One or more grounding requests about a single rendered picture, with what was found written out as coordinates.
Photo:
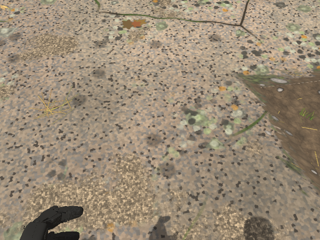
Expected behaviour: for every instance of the left robot hand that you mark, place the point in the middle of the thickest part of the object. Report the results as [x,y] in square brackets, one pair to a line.
[49,219]

